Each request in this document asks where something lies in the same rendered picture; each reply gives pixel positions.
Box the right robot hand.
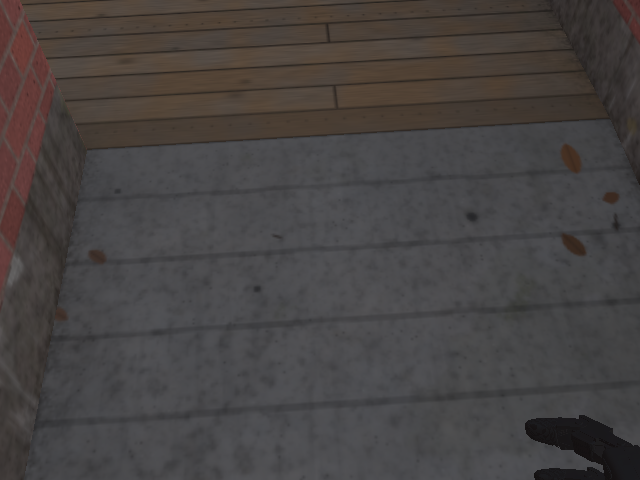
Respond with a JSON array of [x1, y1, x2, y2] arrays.
[[525, 415, 640, 480]]

